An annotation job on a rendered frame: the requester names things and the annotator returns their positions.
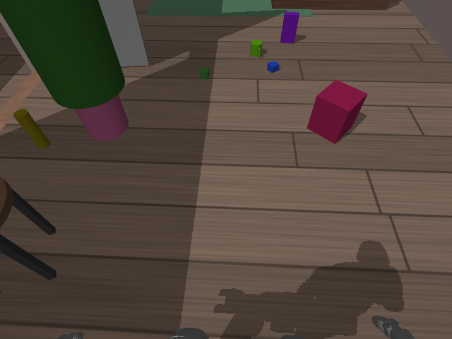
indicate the potted plant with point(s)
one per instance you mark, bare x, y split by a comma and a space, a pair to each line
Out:
69, 45

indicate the stool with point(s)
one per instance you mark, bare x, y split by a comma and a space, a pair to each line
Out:
9, 197

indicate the right robot hand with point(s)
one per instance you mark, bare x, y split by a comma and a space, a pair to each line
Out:
391, 328

